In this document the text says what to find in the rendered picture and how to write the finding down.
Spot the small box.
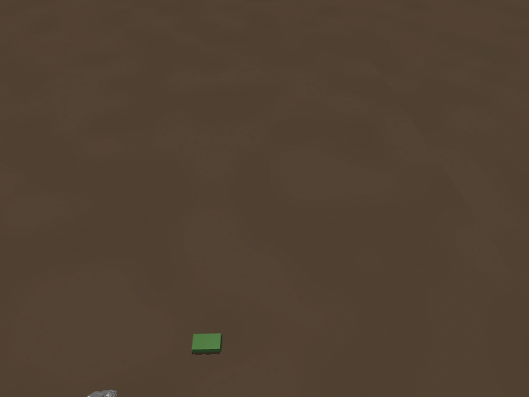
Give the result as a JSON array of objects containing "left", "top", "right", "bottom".
[{"left": 192, "top": 333, "right": 222, "bottom": 353}]

